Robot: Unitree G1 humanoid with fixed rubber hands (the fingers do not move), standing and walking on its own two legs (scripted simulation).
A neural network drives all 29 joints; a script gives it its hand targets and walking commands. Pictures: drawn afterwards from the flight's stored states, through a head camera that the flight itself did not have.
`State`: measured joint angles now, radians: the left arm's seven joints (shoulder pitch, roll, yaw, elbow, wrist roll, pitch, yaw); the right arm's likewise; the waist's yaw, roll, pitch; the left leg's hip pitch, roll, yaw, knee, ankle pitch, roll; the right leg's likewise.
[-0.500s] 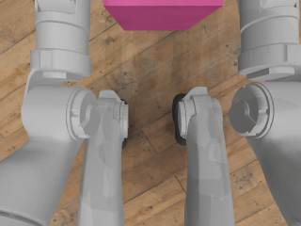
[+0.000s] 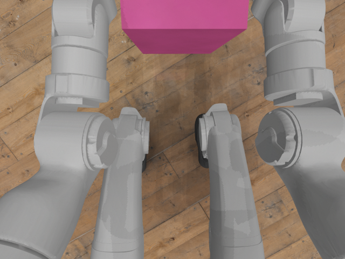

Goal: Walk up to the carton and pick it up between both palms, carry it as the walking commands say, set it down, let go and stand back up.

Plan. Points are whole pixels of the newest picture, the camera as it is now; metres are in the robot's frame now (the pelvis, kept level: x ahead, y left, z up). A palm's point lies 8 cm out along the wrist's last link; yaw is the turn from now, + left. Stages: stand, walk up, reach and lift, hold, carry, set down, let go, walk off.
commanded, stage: reach and lift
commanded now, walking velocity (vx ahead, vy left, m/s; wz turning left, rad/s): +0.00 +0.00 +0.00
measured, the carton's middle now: out of the picture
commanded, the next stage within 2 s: none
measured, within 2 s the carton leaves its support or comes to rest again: neither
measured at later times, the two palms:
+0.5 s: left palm out of the picture +0.54 +0.11 +0.00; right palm out of the picture +0.54 -0.15 +0.00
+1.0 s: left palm out of the picture +0.52 +0.11 +0.08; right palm out of the picture +0.51 -0.15 +0.08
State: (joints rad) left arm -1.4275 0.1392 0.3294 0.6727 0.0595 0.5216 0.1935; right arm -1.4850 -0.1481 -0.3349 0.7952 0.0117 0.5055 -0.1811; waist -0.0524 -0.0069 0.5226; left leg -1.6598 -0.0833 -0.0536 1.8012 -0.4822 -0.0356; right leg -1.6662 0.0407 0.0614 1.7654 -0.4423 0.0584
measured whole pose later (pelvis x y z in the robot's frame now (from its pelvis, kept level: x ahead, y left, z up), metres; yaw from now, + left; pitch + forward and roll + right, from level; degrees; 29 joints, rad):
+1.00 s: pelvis +0.00 +0.00 +0.11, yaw +0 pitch +10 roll -1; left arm -1.20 0.06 0.32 0.66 0.08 0.48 0.18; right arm -1.27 -0.07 -0.34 0.73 -0.03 0.52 -0.18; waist -0.06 0.00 0.48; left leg -1.19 -0.07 -0.06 1.41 -0.40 -0.02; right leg -1.20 0.04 0.07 1.38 -0.36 0.06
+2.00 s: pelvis +0.11 +0.00 +0.25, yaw +0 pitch +8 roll -1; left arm -0.55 -0.16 0.38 0.62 0.30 0.51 0.07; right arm -0.62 0.17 -0.38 0.68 -0.27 0.54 -0.11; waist -0.06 0.00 -0.07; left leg -0.58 -0.04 -0.08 0.74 -0.30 -0.01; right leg -0.59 0.02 0.08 0.71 -0.26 0.04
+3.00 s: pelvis +0.11 +0.00 +0.26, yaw +0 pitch -2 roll -1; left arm -0.58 -0.16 0.36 0.59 0.28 0.69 0.07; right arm -0.55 0.18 -0.32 0.53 -0.27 0.74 -0.12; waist -0.02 0.00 -0.06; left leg -0.32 -0.03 -0.08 0.63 -0.27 0.00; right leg -0.33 0.02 0.08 0.60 -0.23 0.04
